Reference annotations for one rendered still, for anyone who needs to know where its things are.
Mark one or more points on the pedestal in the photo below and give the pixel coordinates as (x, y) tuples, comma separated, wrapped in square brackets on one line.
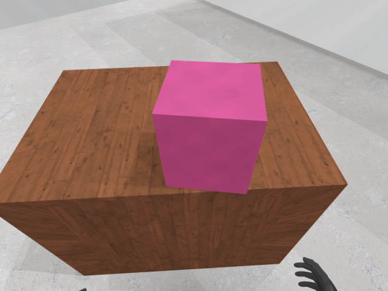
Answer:
[(86, 181)]

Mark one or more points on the carton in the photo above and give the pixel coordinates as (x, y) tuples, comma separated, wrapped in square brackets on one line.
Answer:
[(210, 119)]

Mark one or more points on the right robot hand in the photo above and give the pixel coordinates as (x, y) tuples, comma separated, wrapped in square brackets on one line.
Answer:
[(322, 282)]

